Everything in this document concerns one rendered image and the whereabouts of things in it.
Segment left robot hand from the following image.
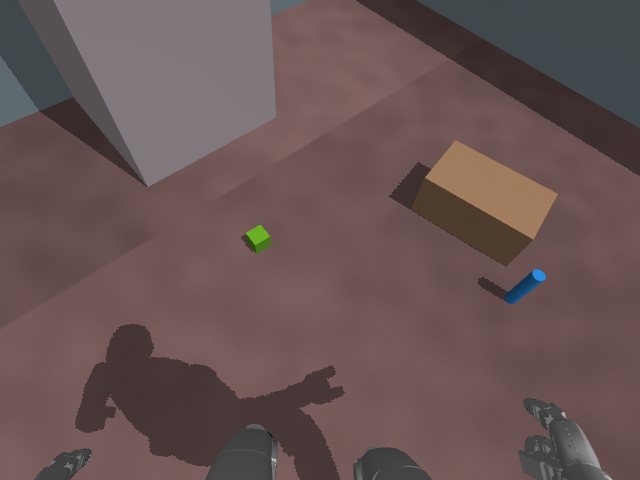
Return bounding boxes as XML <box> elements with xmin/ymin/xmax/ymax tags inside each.
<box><xmin>34</xmin><ymin>449</ymin><xmax>92</xmax><ymax>480</ymax></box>

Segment right robot hand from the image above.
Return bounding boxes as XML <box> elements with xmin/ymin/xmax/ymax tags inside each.
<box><xmin>518</xmin><ymin>398</ymin><xmax>601</xmax><ymax>480</ymax></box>

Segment right robot arm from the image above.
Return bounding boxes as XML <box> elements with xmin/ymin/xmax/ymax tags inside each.
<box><xmin>561</xmin><ymin>464</ymin><xmax>613</xmax><ymax>480</ymax></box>

